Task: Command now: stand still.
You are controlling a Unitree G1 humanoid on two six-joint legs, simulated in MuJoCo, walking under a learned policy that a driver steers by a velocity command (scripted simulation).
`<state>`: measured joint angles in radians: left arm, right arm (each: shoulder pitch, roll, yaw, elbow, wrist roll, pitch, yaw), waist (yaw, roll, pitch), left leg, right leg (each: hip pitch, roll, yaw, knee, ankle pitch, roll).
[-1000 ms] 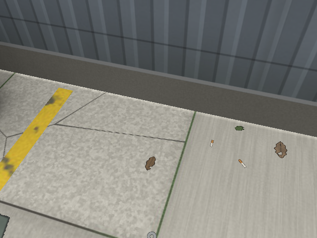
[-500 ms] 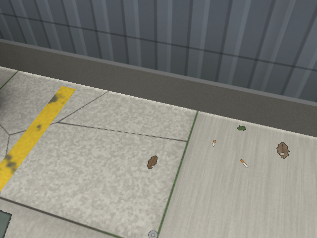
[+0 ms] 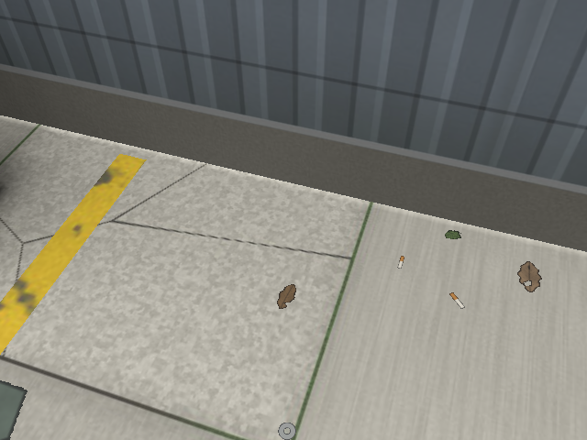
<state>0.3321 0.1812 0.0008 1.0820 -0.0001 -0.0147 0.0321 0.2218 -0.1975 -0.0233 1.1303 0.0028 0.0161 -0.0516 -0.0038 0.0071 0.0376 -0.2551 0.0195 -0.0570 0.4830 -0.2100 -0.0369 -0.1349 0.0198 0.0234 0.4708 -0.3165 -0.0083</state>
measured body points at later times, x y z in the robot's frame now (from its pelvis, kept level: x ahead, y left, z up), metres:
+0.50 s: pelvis +0.05 +0.03 -0.01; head +0.05 +0.05 +0.44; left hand -0.01 +0.28 -0.17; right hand +0.06 -0.22 -0.15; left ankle +0.04 +0.13 -0.74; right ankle -0.04 -0.11 -0.74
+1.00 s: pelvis +0.29 +0.00 -0.02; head +0.33 -0.01 +0.42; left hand +0.51 +0.22 -0.12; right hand +0.18 -0.25 -0.16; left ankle +0.06 +0.13 -0.69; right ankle +0.42 -0.10 -0.74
